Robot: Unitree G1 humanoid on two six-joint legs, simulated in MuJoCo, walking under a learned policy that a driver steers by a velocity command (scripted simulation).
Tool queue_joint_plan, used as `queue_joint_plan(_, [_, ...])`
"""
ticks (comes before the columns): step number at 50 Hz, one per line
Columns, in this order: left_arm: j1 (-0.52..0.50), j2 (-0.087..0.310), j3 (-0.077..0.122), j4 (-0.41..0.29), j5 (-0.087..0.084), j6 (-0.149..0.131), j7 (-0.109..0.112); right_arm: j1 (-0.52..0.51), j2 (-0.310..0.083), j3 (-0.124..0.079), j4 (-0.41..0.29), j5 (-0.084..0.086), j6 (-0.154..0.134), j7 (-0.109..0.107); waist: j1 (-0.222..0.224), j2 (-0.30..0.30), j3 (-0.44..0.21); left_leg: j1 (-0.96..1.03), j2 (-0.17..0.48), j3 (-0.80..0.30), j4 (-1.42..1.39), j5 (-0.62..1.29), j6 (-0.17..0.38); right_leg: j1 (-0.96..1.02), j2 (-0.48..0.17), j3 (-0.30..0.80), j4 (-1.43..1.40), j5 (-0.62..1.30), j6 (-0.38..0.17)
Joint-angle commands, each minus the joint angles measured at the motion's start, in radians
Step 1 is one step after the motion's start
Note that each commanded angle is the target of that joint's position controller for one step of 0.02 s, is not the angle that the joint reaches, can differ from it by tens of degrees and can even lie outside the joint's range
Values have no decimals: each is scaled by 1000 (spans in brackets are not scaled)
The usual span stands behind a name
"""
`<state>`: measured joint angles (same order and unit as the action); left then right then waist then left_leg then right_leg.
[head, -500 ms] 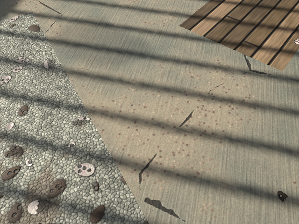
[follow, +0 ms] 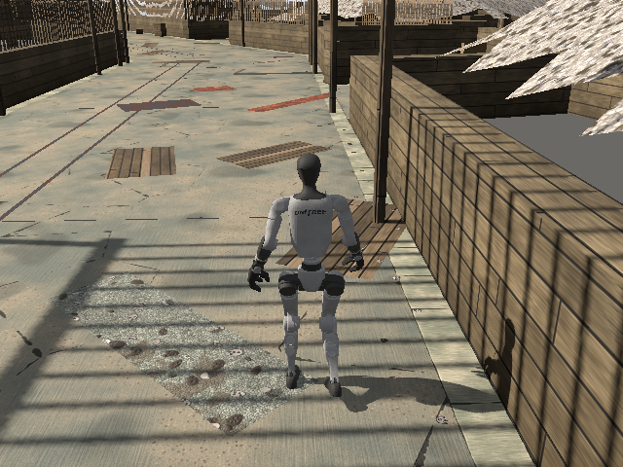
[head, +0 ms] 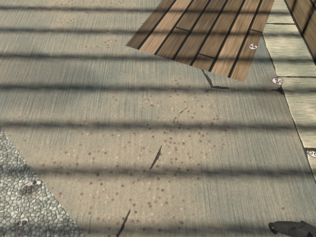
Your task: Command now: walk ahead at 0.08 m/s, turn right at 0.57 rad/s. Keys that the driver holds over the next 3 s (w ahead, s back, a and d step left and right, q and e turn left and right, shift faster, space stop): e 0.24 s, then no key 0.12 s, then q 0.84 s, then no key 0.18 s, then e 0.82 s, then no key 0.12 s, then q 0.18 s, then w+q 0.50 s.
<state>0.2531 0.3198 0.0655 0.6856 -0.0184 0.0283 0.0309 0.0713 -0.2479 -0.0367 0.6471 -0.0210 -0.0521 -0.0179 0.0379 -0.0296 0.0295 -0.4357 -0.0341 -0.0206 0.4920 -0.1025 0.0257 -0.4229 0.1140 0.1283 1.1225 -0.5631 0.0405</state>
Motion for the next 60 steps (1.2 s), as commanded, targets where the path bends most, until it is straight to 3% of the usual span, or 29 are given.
queue_joint_plan(1, [53,127,43,-64,-4,33,8,20,-128,-34,-58,-2,25,-12,-19,129,-118,246,296,-262,-165,177,192,-173,-113,-28,143,81,52])
queue_joint_plan(2, [61,95,36,-68,-4,37,7,12,-137,-38,-54,-8,28,-13,-13,151,-97,192,259,-194,-192,158,186,-135,-112,-59,102,111,52])
queue_joint_plan(4, [55,61,27,-79,-1,34,7,18,-140,-43,-41,-8,30,-15,-21,179,-110,202,257,-136,-207,184,205,-113,-118,-90,19,131,54])
queue_joint_plan(8, [-7,51,19,-111,7,27,-6,13,-171,-58,-25,2,39,-18,-41,174,-153,234,309,-87,-214,171,229,-50,-167,-106,-152,183,36])
queue_joint_plan(12, [-25,71,25,-128,6,29,-25,14,-202,-70,-6,15,48,-10,-48,192,-144,231,333,-48,-207,89,212,36,-165,-148,-305,204,-2])
queue_joint_plan(15, [41,60,29,-105,14,27,-36,15,-200,-67,18,43,56,-5,-4,169,-145,199,312,-15,-116,57,155,190,-116,-189,-571,315,-65])
queue_joint_plan(16, [73,78,36,-93,20,25,-35,60,-172,-60,43,49,59,-3,1,130,-132,136,274,24,-46,-21,91,276,-111,-157,-676,382,-98])
queue_joint_plan(17, [81,157,53,-104,23,23,-23,91,-101,-40,41,22,58,7,-32,-106,-119,-36,170,139,192,-241,-19,381,-312,124,-782,552,-170])
queue_joint_plan(18, [37,238,64,-134,41,18,-20,38,-109,-42,-8,3,51,3,-22,-283,-78,-227,45,124,370,-525,-77,321,-513,352,-814,676,-345])
queue_joint_plan(19, [36,175,47,-134,65,-3,-21,-19,-160,-57,-4,8,52,-4,25,-181,-103,-192,80,15,526,-513,-75,252,-494,304,-832,618,-367])
queue_joint_plan(20, [-19,120,26,-124,68,-22,-23,13,-158,-61,18,25,60,-4,-15,-149,-97,-163,92,-13,562,-441,-65,225,-432,206,-827,574,-314])
queue_joint_plan(21, [-80,77,14,-118,54,-33,-24,71,-137,-61,63,25,69,-6,-50,-114,-100,-137,101,-19,554,-369,-71,226,-372,121,-818,533,-255])
queue_joint_plan(22, [-114,28,-4,-109,43,-44,-24,106,-133,-61,94,16,78,-7,-61,-122,-98,-101,106,-23,545,-301,-85,217,-346,62,-812,578,-229])
queue_joint_plan(24, [-124,-5,-19,-86,52,-53,-20,136,-121,-57,118,24,81,0,-74,-116,-90,-11,97,-26,510,-236,-105,188,-312,-22,-805,656,-218])
queue_joint_plan(26, [-127,17,-11,-75,55,-51,-13,96,-112,-47,105,33,78,5,-50,-110,-74,16,95,-18,378,-228,-108,223,-310,-50,-791,655,-219])
queue_joint_plan(30, [-67,107,25,-44,35,-23,2,54,-140,-46,61,41,83,6,3,-103,-66,-38,87,14,338,-363,-106,333,-411,40,-760,719,-290])
queue_joint_plan(34, [-96,109,37,-39,29,-9,9,76,-122,-44,52,44,92,9,-3,-80,-76,-40,89,33,336,-398,-95,368,-454,45,-741,844,-311])
queue_joint_plan(38, [-143,115,47,-33,16,-1,14,113,-111,-45,49,48,98,26,-35,-89,-109,66,65,84,189,-312,-56,358,-440,-32,-693,872,-275])
queue_joint_plan(40, [-146,113,52,-17,-1,5,17,165,-120,-53,59,42,97,33,-72,-84,-117,197,37,99,-28,-103,-5,299,-396,-106,-615,745,-197])
queue_joint_plan(41, [-111,85,49,-6,6,1,14,181,-183,-71,55,34,96,25,-62,35,-119,319,99,-36,-111,121,46,173,-326,-188,-474,541,-107])
queue_joint_plan(42, [-153,16,26,-55,59,-6,8,200,-308,-100,36,29,91,7,-44,328,-108,474,355,-401,-107,544,199,-147,-160,-283,-196,45,12])
queue_joint_plan(43, [-251,38,30,-84,48,-15,12,234,-288,-91,22,-8,70,18,-125,264,-149,436,446,-503,-142,566,357,-226,-92,-120,-3,-158,25])
queue_joint_plan(44, [-241,72,42,-74,24,-14,9,192,-267,-83,16,-10,49,23,-98,165,-123,428,399,-421,-145,504,337,-256,-117,-67,76,-100,20])
queue_joint_plan(45, [-216,82,48,-56,17,-12,11,133,-248,-82,10,10,38,18,-63,123,-96,420,333,-345,-135,437,276,-275,-133,-55,73,-2,16])
queue_joint_plan(46, [-200,88,53,-39,24,-11,17,95,-222,-74,2,29,38,12,-49,97,-88,415,297,-313,-131,403,233,-282,-143,-48,45,63,21])
queue_joint_plan(47, [-187,93,56,-34,29,-10,22,77,-206,-66,-4,41,41,5,-37,106,-91,400,273,-291,-134,416,216,-256,-144,-45,34,118,30])
queue_joint_plan(50, [-156,68,51,-28,19,-17,18,105,-207,-66,-12,34,53,-6,-35,122,-121,400,236,-272,-139,417,214,-207,-116,-54,-4,201,51])
queue_joint_plan(54, [-190,60,46,-39,17,-23,20,123,-230,-74,-20,35,65,-16,-57,148,-98,391,218,-317,-144,266,206,-188,-107,-42,-184,231,68])
queue_joint_plan(60, [-197,67,46,-47,11,-46,4,92,-246,-82,-46,32,79,-11,-67,188,-81,290,196,-419,-126,134,206,-58,-80,-26,-368,208,58])
